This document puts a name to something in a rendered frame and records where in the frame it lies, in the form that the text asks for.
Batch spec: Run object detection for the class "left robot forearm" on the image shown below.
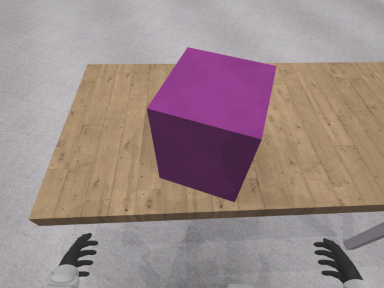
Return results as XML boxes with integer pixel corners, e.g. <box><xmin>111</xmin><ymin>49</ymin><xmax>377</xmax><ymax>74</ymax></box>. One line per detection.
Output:
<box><xmin>41</xmin><ymin>265</ymin><xmax>80</xmax><ymax>288</ymax></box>

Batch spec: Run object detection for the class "carton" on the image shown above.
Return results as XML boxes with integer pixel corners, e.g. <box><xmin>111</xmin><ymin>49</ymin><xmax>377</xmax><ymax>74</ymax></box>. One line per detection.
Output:
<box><xmin>147</xmin><ymin>47</ymin><xmax>277</xmax><ymax>202</ymax></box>

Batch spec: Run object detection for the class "table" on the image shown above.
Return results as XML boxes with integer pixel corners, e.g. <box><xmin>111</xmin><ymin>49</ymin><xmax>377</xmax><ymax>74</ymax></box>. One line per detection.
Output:
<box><xmin>28</xmin><ymin>62</ymin><xmax>384</xmax><ymax>250</ymax></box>

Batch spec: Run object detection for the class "robot right hand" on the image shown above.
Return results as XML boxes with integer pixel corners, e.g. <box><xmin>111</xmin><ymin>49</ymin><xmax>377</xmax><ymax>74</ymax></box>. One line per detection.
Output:
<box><xmin>314</xmin><ymin>238</ymin><xmax>363</xmax><ymax>284</ymax></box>

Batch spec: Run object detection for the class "robot left hand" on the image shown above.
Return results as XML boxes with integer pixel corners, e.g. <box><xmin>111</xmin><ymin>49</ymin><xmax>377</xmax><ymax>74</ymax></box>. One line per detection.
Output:
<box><xmin>59</xmin><ymin>233</ymin><xmax>98</xmax><ymax>277</ymax></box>

